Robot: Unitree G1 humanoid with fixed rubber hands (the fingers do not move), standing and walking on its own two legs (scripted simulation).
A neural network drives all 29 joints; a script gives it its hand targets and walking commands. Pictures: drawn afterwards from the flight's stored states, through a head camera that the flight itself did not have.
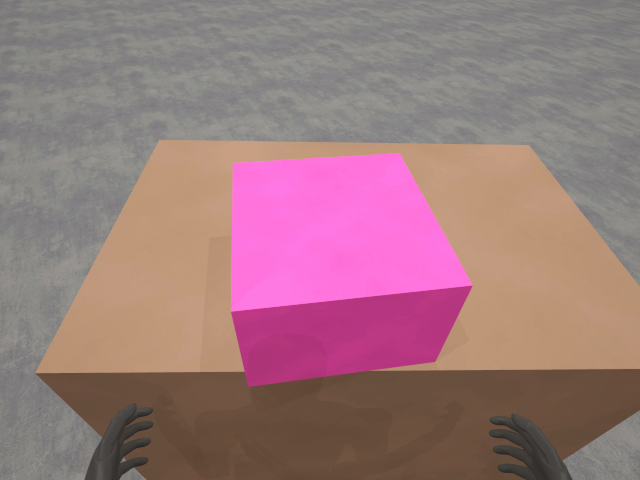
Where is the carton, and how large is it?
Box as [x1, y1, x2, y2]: [231, 153, 472, 386]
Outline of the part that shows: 399,153 233,163 231,313 248,386 435,361 472,285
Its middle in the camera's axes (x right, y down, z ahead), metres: +0.02 +0.03 +0.61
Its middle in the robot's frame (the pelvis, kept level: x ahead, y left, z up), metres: +0.44 +0.02 +0.03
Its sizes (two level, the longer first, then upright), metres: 0.293 0.283 0.186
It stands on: a pedestal, 0.71 m high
